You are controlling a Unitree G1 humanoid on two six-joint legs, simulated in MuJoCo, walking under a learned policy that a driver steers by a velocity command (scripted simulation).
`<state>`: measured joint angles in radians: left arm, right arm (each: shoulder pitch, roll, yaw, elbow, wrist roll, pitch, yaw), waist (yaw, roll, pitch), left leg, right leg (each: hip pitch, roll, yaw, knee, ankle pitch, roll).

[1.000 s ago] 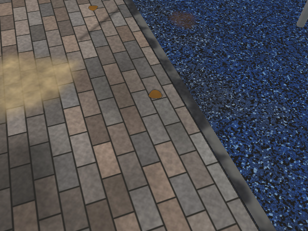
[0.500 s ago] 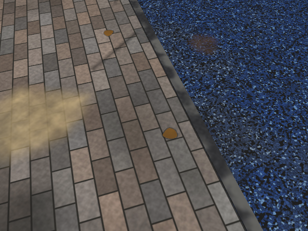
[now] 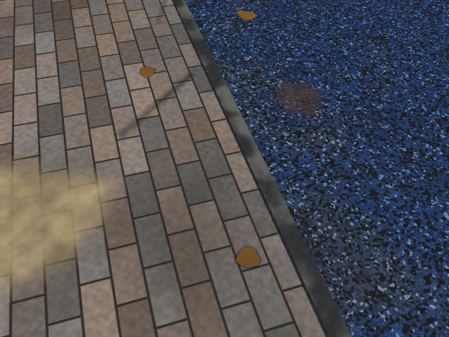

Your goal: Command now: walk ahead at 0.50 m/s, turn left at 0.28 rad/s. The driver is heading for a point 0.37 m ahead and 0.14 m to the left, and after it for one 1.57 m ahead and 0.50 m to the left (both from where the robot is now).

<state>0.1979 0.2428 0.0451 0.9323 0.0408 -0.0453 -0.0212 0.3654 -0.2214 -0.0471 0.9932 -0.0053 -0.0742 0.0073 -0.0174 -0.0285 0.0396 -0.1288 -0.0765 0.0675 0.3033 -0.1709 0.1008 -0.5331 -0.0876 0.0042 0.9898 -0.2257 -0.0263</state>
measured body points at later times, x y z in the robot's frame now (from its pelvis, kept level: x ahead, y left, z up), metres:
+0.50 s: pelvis +0.25 -0.04 +0.00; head +0.28 -0.05 +0.45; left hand +0.25 +0.24 -0.12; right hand +0.41 -0.29 -0.14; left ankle +0.23 +0.09 -0.66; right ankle +0.28 -0.13 -0.75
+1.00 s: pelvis +0.35 +0.02 -0.01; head +0.38 +0.06 +0.44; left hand +0.31 +0.30 -0.15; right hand +0.58 -0.15 -0.12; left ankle +0.39 +0.11 -0.75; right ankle +0.43 -0.11 -0.68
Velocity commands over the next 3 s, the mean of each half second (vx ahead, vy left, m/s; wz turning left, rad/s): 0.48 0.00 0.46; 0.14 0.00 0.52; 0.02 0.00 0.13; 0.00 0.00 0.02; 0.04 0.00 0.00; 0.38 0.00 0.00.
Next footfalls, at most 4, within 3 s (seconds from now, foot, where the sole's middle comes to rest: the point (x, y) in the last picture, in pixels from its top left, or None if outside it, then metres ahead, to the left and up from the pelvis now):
0.28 right None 0.32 -0.12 -0.78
0.74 left None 0.40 0.13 -0.78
1.24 right None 0.45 -0.07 -0.78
2.72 left None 0.50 0.22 -0.78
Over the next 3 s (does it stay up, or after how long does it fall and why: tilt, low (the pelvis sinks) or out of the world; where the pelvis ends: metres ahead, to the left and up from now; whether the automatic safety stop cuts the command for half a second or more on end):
stays up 0.56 0.18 0.00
